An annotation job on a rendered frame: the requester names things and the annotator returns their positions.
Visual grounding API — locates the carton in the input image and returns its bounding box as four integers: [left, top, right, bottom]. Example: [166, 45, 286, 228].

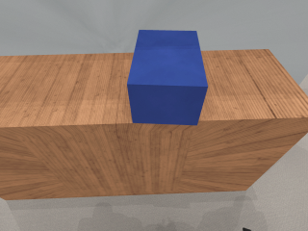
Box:
[127, 30, 208, 126]

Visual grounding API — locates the pedestal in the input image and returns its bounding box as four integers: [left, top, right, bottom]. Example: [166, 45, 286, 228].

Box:
[0, 49, 308, 200]

